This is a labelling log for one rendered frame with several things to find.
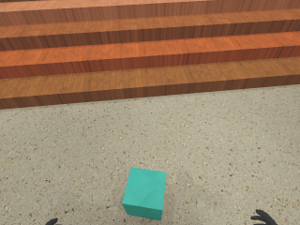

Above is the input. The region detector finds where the carton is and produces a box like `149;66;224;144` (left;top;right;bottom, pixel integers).
122;167;167;221

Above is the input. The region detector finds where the robot right hand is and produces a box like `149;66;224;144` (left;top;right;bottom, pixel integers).
251;209;277;225

